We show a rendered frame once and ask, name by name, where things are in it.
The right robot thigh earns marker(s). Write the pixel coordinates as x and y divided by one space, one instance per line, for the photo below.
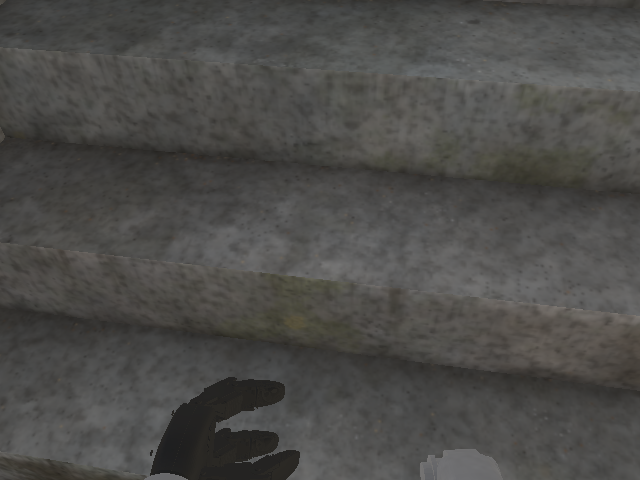
460 464

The robot left hand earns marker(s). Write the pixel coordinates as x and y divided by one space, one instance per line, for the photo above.
190 447

